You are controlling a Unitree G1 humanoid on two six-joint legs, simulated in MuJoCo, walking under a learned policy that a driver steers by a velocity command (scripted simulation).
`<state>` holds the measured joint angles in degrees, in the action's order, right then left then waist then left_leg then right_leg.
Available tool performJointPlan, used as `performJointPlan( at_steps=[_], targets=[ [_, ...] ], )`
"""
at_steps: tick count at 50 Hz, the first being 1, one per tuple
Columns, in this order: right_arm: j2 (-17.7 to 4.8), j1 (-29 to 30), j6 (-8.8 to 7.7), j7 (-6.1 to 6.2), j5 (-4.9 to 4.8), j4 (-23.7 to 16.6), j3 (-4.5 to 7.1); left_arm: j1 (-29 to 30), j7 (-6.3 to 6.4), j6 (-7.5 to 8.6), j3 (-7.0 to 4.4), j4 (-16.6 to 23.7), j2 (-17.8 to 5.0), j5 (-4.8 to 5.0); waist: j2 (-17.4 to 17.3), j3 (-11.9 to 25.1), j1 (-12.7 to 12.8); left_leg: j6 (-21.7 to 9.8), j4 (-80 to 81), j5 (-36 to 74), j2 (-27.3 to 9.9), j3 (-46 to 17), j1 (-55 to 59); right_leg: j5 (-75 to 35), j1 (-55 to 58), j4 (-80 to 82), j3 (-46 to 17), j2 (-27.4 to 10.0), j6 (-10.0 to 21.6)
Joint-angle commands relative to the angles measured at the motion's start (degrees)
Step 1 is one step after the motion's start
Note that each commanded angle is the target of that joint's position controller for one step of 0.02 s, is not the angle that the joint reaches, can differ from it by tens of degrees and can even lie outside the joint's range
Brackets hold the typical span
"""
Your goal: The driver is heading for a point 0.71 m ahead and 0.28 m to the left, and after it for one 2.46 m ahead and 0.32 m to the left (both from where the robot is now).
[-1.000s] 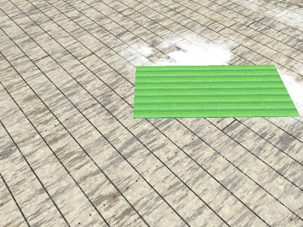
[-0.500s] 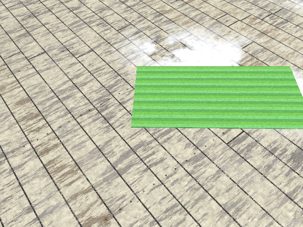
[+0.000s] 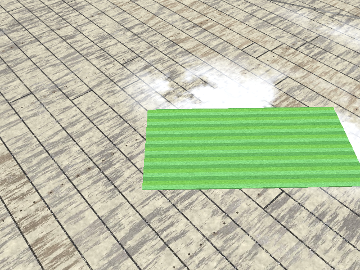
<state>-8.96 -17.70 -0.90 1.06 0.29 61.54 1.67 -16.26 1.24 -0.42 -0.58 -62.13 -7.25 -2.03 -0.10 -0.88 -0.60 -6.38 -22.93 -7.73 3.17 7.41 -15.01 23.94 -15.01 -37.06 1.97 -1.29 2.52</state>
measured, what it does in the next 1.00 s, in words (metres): walks ahead, turning left: right foot, then left foot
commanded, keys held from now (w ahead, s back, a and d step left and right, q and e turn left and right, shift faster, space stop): w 0.02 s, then w+q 0.76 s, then w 0.22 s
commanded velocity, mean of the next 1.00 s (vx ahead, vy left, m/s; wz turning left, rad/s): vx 0.43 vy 0.00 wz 0.40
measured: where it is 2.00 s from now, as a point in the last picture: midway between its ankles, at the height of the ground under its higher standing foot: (106, 184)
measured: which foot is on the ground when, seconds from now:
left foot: down 0.00-0.06, up 0.08-0.50, down 0.52-1.00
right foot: up 0.00-0.04, down 0.06-0.54, up 0.56-1.00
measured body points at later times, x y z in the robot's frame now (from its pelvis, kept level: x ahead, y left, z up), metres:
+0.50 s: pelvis +0.15 +0.04 -0.02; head +0.19 +0.06 +0.43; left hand +0.01 +0.24 -0.16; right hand +0.38 -0.13 -0.14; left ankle +0.25 +0.15 -0.73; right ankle -0.01 -0.11 -0.74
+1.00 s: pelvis +0.41 +0.16 +0.00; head +0.44 +0.18 +0.45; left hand +0.50 +0.45 -0.11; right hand +0.48 -0.10 -0.13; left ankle +0.26 +0.15 -0.74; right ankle +0.63 +0.13 -0.70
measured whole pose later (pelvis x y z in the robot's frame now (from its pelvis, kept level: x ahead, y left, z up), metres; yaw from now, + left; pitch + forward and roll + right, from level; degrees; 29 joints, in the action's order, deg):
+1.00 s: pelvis +0.41 +0.16 +0.00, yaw +28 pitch +2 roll +0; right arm -12.6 -26.0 -4.4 0.6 0.6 53.8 2.9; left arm -0.8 -2.5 2.3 -2.1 -44.7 -12.5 -1.9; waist 2.3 -2.3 -4.8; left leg -7.1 -11.4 -17.6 7.8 -6.8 5.2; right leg -1.2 -36.7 -35.9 2.4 -3.3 0.8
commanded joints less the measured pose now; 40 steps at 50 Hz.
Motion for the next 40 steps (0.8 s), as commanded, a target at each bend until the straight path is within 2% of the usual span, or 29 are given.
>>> performJointPlan(
  at_steps=[1, 2, 3, 4, 5, 6, 7, 8, 9, 10, 12, 16, 18, 21, 22, 23, 24, 25, 26, 27, 28, 29, 30, 31, 32, 33, 34, 36, 40],
  targets=[
    [-8.5, 1.2, 1.03, 0.04, -0.80, -2.6, 2.40, -12.1, -0.53, 0.76, -0.30, -1.9, -1.5, -0.22, -3.8, -4.7, 4.4, -2.9, 17.0, -35.5, -15.1, -18.4, -13.1, -0.9, 10.5, 6.3, 3.7, 2.3, 2.6],
    [-7.3, 2.3, 1.14, -0.04, -0.99, -3.0, 2.38, -14.4, -0.29, 1.25, -0.32, -2.6, -1.4, -0.25, -1.8, -6.8, 5.2, -1.9, 13.6, -35.0, -13.1, -17.1, -15.8, 0.0, 13.1, 12.8, 2.4, 1.9, 3.8],
    [-4.8, 4.2, 0.94, -0.31, -1.21, -4.4, 1.92, -17.9, 0.36, 2.00, -0.70, -3.3, -3.6, -0.51, 4.7, -7.7, 6.2, -0.2, 4.3, -31.7, -9.1, -13.3, -20.8, 7.2, 16.6, 22.1, -5.9, -4.1, 5.6],
    [-1.3, 7.6, 0.35, -0.83, -1.91, -7.1, 1.09, -21.5, 0.92, 2.66, -1.95, -3.8, -8.8, 0.60, 15.3, -7.9, 7.1, 2.6, -10.7, -24.1, -0.5, -4.1, -28.1, 22.4, 18.1, 33.4, -24.0, -15.7, 9.0],
    [-3.5, 8.7, 0.07, -1.27, 0.48, -7.8, 1.49, -16.4, 1.43, 2.87, -2.83, -3.1, -10.3, 0.54, 13.6, -12.9, 4.6, 2.3, -21.1, -16.0, -1.6, -5.8, -28.0, 22.9, 11.0, 36.5, -28.1, -20.7, 10.1],
    [-4.5, 6.9, -0.25, -2.06, 1.14, -7.2, 1.90, -12.0, 1.68, 3.36, -2.56, -1.3, -8.7, 0.69, 8.4, -11.6, 1.6, 2.0, -25.0, -11.6, -2.7, -9.0, -26.6, 19.3, 8.9, 36.8, -24.7, -19.0, 8.6],
    [-4.8, 4.4, -0.47, -2.61, 1.13, -6.3, 2.25, -9.8, 1.68, 3.88, -2.73, -0.5, -8.6, 0.85, 6.3, -10.0, -0.3, 2.2, -27.1, -9.5, -2.9, -9.5, -25.8, 14.0, 9.7, 36.5, -20.4, -17.2, 7.0],
    [-5.5, 3.4, -0.56, -2.98, 1.43, -5.6, 2.70, -9.1, 1.61, 4.47, -2.81, 0.1, -8.4, 1.05, 4.8, -8.5, -1.1, 2.6, -29.8, -7.5, -3.1, -9.0, -26.0, 8.3, 11.6, 35.8, -16.3, -15.7, 6.2],
    [-5.2, 3.4, -0.58, -3.24, 1.80, -5.4, 2.82, -9.6, 1.58, 5.10, -2.76, 0.3, -7.8, 1.16, 3.8, -7.4, -0.9, 3.0, -32.1, -5.8, -3.4, -8.0, -26.4, 3.4, 12.9, 34.8, -12.3, -14.6, 5.8],
    [-4.5, 4.3, -0.58, -3.27, 1.76, -5.8, 2.82, -10.8, 1.47, 5.60, -2.71, 0.2, -7.2, 1.10, 3.4, -6.5, -0.4, 3.4, -33.6, -4.5, -3.9, -7.6, -27.3, -0.5, 14.3, 34.1, -9.8, -14.1, 5.6],
    [-3.4, 7.9, -0.45, -3.24, 1.56, -7.4, 2.63, -13.7, 1.29, 6.23, -2.58, -0.2, -6.6, 0.73, 3.5, -6.6, 1.0, 4.1, -34.1, -2.5, -5.0, -7.2, -30.3, -6.3, 16.5, 33.1, -6.3, -14.2, 5.9],
    [-2.7, 15.5, -0.29, -3.64, 1.64, -11.2, 2.07, -15.9, 1.09, 6.70, -2.53, 0.2, -7.2, 0.31, 5.3, -7.7, 3.5, 4.8, -27.4, 0.1, -6.5, -5.1, -31.2, -16.2, 17.8, 31.3, -0.2, -14.1, 6.3],
    [-2.6, 18.5, -0.35, -4.11, 1.65, -13.2, 1.71, -16.1, 0.96, 6.88, -2.66, 0.4, -8.1, 0.25, 6.3, -8.3, 4.2, 4.0, -22.3, 0.7, -6.6, -3.2, -28.4, -20.8, 17.3, 30.1, 2.8, -14.1, 6.1],
    [-3.3, 20.8, -0.47, -4.71, 1.79, -15.4, 1.59, -16.0, 0.80, 6.84, -3.13, 0.5, -9.9, 0.27, 7.2, -9.0, 4.4, 1.2, -16.3, -2.0, -5.7, 0.6, -23.7, -28.8, 18.1, 27.5, 6.4, -14.7, 5.5],
    [-3.7, 20.3, -0.54, -4.79, 1.92, -15.7, 1.72, -15.5, 0.75, 6.68, -3.32, 0.6, -10.5, 0.33, 7.4, -8.6, 3.8, -0.1, -14.8, -3.6, -4.7, 1.9, -20.9, -35.3, 18.4, 25.1, 8.0, -14.8, 5.1],
    [-4.4, 18.4, -0.62, -4.72, 2.01, -15.5, 2.05, -14.7, 0.70, 6.52, -3.57, 0.8, -11.3, 0.37, 7.9, -7.1, 2.5, -1.4, -14.0, -5.3, -2.8, 3.3, -16.4, -46.7, 18.5, 20.9, 9.7, -14.7, 4.6],
    [-5.4, 14.0, -0.78, -4.51, 1.94, -14.6, 2.62, -13.9, 0.62, 6.23, -3.89, 1.0, -12.4, 0.38, 8.1, -4.1, 0.3, -2.7, -13.6, -6.6, -0.4, 4.5, -10.4, -57.8, 18.6, 13.6, 11.3, -14.6, 4.1],
    [-6.7, 6.6, -1.10, -4.24, 1.85, -12.5, 3.40, -12.9, 0.46, 5.84, -4.20, 1.5, -13.5, 0.57, 7.6, 0.7, -3.0, -4.2, -11.4, -5.8, 2.2, 5.2, -1.5, -62.6, 17.3, 3.1, 12.3, -14.1, 3.5],
    [-9.3, -1.8, -1.49, -3.61, 2.32, -9.9, 4.66, -12.3, 0.18, 5.68, -4.24, 2.4, -13.9, 0.68, 5.2, 6.4, -6.8, -5.9, -8.3, -4.9, 2.3, 2.1, 11.8, -54.8, 10.2, -10.2, 12.9, -12.9, 1.9],
    [-15.7, -7.7, -1.72, -2.66, 3.21, -9.9, 6.39, -12.0, -0.60, 5.81, -3.36, 5.9, -10.0, 1.99, -4.8, 13.5, -8.5, -11.4, -3.9, -18.2, -13.3, -20.9, 28.8, -27.9, -9.4, -31.1, 13.1, -8.7, -0.8],
    [-19.5, -6.8, -1.16, -2.51, 1.81, -10.5, 7.03, -9.1, -1.58, 6.76, -3.43, 9.6, -8.9, 1.93, -10.4, 18.4, -6.1, -16.3, 7.5, -15.2, -24.6, -50.4, 33.1, 5.4, -21.7, -44.9, 3.1, 1.4, -2.5],
    [-19.2, -5.0, -0.64, -2.17, 1.27, -9.9, 6.74, -1.2, -1.87, 7.18, -4.01, 11.7, -11.4, 1.87, -3.7, 12.1, -6.3, -14.3, 8.8, -11.8, -22.2, -43.5, 29.1, -0.1, -27.2, -45.9, -3.4, -2.0, -1.4],
    [-16.2, -1.8, -0.84, -1.67, 0.98, -9.9, 5.96, -0.1, -1.86, 7.79, -3.52, 12.3, -10.2, 2.08, -2.2, 5.8, -4.2, -12.7, 8.2, -5.1, -20.8, -35.6, 21.7, -5.5, -27.6, -42.5, -2.8, -4.4, -0.8],
    [-13.4, 1.3, -1.19, -1.53, 0.80, -10.6, 5.19, -1.0, -1.65, 7.84, -3.53, 11.6, -9.7, 1.55, 0.8, 2.5, -1.7, -10.5, 8.9, 1.4, -17.7, -30.0, 14.8, -7.9, -24.1, -37.3, -3.1, -6.1, -0.6],
    [-11.6, 3.5, -1.56, -1.34, 0.30, -11.1, 4.60, -1.9, -1.54, 6.98, -3.68, 11.6, -9.6, 0.30, 0.3, 1.1, 0.5, -9.4, 9.5, 5.7, -14.9, -26.2, 9.7, -8.1, -20.7, -34.2, -3.4, -6.8, -1.0],
    [-10.5, 4.5, -1.98, -1.27, 0.05, -11.6, 4.16, -3.6, -1.71, 5.78, -3.65, 11.2, -9.2, -0.42, -0.6, 1.5, 1.9, -9.1, 10.2, 8.3, -13.2, -23.4, 7.1, -8.0, -17.8, -32.2, -3.7, -7.2, -1.5],
    [-10.3, 3.7, -2.59, -1.24, -0.21, -11.6, 3.99, -3.6, -1.96, 4.77, -3.75, 11.6, -9.1, -0.74, -0.9, 1.7, 2.4, -9.4, 10.5, 10.9, -12.3, -22.5, 6.1, -7.8, -17.0, -30.8, -3.4, -6.9, -2.2],
    [-11.4, 1.5, -3.41, -1.24, -0.59, -11.2, 4.05, -1.1, -2.33, 3.39, -3.75, 13.0, -8.9, -0.91, -1.1, 0.5, 2.5, -9.5, 11.6, 12.1, -10.8, -20.9, 4.8, -9.8, -18.8, -27.1, -2.4, -6.6, -3.5],
    [-12.0, -4.3, -3.51, -1.29, -0.49, -10.9, 3.92, 9.9, -2.62, 2.71, -3.67, 17.4, -9.7, -0.69, -2.4, -2.5, -0.6, -7.7, 13.4, 12.3, -10.2, -21.9, 7.9, -18.6, -26.4, -16.9, -1.5, -5.9, -5.1]
  ],
)
Velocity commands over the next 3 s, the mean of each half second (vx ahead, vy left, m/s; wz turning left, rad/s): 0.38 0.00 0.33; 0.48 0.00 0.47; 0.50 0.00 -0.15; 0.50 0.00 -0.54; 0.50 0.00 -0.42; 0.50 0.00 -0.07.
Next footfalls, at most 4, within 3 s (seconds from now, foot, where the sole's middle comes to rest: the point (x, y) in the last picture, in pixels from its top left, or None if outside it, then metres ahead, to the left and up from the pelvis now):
0.06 right None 0.03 -0.11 -0.78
0.52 left None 0.29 0.16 -0.78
1.08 right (142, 235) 0.67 0.18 -0.78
1.60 left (77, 201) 0.83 0.46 -0.78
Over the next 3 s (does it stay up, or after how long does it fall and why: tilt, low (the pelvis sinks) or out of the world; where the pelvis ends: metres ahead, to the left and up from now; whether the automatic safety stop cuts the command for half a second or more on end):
stays up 1.44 0.33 0.01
